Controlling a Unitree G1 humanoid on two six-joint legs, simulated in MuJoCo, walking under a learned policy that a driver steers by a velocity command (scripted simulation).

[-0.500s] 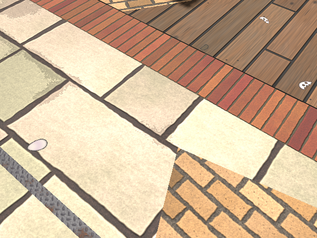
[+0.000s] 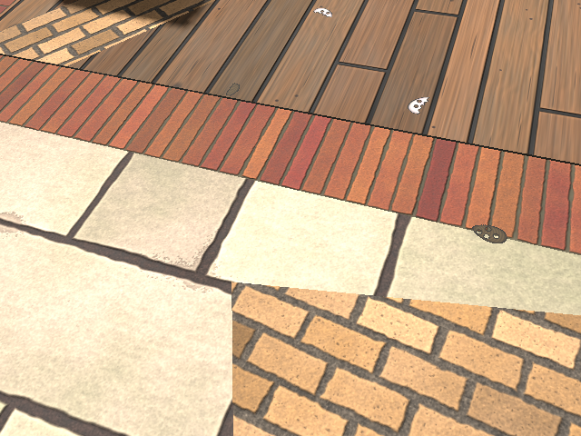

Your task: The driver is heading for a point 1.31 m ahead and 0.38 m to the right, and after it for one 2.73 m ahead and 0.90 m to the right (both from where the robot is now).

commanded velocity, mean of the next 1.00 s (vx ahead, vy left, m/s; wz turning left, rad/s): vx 0.43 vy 0.00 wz -0.59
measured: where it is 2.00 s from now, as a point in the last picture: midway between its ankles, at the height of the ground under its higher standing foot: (462, 251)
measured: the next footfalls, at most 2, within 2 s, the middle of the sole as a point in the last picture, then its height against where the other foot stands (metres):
left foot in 0.36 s outside the picture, level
right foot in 0.84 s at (439, 431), level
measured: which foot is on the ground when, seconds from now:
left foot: up 0.00-0.34, down 0.36-0.86, up 0.88-1.00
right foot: down 0.00-0.36, up 0.38-0.82, down 0.84-1.00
